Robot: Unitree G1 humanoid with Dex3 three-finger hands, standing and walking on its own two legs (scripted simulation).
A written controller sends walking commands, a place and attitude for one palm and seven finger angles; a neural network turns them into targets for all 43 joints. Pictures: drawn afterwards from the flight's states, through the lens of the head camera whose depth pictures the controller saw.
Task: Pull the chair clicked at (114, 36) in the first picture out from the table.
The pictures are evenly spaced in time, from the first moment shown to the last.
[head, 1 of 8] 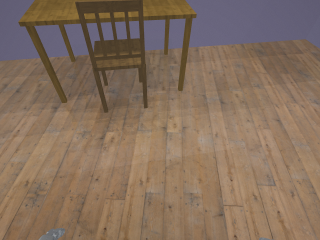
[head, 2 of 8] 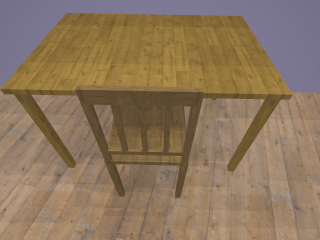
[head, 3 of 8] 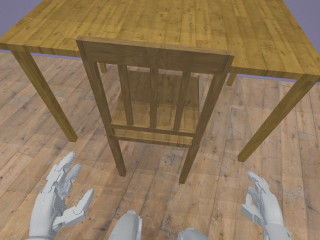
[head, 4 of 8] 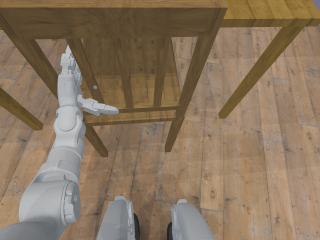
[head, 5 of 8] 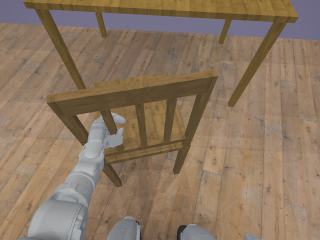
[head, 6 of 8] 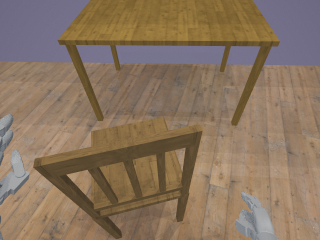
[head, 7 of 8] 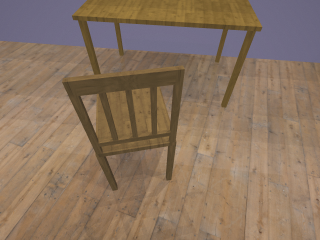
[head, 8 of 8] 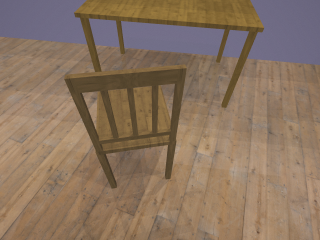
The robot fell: no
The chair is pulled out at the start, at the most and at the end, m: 0.00 0.62 0.61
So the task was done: yes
